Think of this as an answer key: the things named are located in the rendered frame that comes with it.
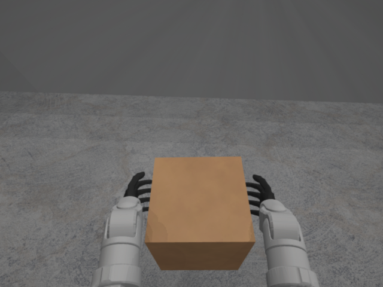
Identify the robot left hand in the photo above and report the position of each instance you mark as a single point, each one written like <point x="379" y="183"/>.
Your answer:
<point x="133" y="186"/>

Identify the robot left forearm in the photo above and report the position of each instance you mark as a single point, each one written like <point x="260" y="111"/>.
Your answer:
<point x="121" y="246"/>

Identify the robot right forearm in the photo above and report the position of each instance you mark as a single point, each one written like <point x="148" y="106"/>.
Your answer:
<point x="288" y="264"/>

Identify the robot right hand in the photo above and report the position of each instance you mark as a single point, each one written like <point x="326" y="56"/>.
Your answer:
<point x="264" y="189"/>

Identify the carton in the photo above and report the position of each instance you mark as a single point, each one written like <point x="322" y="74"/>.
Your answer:
<point x="199" y="215"/>

